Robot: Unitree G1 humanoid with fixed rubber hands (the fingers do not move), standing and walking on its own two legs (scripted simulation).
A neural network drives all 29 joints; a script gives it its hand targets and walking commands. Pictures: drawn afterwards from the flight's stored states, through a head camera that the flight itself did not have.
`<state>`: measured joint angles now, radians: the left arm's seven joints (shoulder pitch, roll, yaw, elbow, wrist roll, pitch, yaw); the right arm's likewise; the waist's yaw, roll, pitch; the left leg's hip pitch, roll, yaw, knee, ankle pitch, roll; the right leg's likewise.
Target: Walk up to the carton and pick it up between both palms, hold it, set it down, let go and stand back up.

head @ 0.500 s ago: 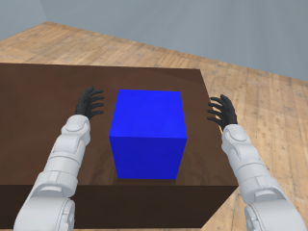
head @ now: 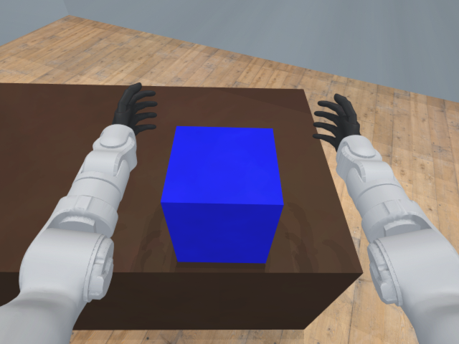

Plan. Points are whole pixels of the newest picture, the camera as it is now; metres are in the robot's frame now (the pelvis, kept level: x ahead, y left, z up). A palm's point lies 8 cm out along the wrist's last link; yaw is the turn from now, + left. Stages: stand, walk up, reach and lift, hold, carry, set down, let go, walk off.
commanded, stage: reach and lift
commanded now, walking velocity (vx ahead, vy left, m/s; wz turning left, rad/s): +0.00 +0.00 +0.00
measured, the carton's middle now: (223, 197) +0.45 +0.05 -0.04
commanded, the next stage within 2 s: none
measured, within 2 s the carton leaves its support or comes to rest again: neither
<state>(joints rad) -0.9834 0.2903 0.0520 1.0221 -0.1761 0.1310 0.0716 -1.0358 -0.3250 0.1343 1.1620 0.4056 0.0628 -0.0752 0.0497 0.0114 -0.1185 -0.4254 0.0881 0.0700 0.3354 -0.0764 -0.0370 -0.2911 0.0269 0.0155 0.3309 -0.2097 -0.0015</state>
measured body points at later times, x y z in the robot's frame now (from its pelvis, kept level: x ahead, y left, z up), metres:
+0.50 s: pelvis +0.00 +0.00 -0.01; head +0.05 +0.01 +0.44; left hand +0.46 +0.21 +0.10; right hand +0.47 -0.17 +0.10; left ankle +0.04 +0.14 -0.74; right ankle -0.04 -0.12 -0.74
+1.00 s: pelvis -0.02 +0.01 -0.03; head +0.08 +0.02 +0.41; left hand +0.45 +0.20 +0.03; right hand +0.47 -0.16 +0.04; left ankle +0.04 +0.14 -0.74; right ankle -0.04 -0.12 -0.74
